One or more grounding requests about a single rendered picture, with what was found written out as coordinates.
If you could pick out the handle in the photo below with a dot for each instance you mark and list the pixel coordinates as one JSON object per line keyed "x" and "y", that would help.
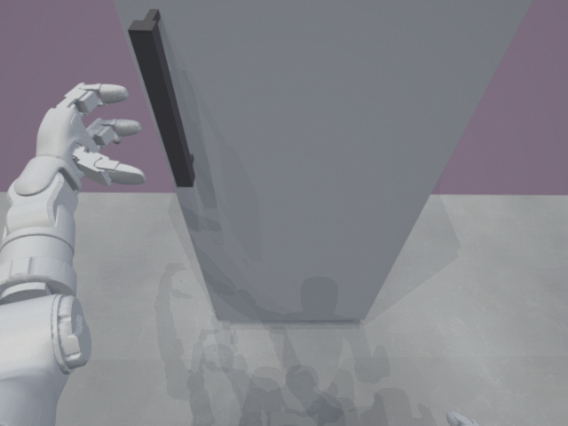
{"x": 147, "y": 44}

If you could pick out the left robot upper arm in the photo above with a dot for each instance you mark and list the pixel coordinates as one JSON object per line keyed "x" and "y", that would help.
{"x": 42, "y": 341}

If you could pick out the left robot forearm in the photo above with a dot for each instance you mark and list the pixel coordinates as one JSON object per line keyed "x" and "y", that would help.
{"x": 38, "y": 245}

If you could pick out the robot left hand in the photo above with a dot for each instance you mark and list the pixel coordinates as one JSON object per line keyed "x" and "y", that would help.
{"x": 63, "y": 135}

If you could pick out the fridge door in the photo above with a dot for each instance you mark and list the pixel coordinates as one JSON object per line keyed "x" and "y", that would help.
{"x": 319, "y": 129}

